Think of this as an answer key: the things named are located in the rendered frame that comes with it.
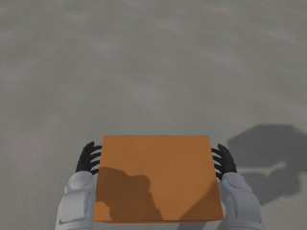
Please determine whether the robot right forearm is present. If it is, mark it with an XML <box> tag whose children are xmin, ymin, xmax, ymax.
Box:
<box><xmin>220</xmin><ymin>172</ymin><xmax>266</xmax><ymax>230</ymax></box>

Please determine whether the left robot hand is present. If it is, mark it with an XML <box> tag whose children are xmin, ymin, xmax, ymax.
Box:
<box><xmin>76</xmin><ymin>141</ymin><xmax>103</xmax><ymax>175</ymax></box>

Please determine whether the right robot hand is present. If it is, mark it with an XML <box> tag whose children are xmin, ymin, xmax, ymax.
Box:
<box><xmin>211</xmin><ymin>144</ymin><xmax>237</xmax><ymax>181</ymax></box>

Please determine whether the robot left forearm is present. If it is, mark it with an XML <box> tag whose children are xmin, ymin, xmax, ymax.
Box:
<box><xmin>55</xmin><ymin>171</ymin><xmax>96</xmax><ymax>230</ymax></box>

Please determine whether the carton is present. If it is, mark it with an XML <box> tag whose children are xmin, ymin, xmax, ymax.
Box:
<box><xmin>93</xmin><ymin>135</ymin><xmax>224</xmax><ymax>223</ymax></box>

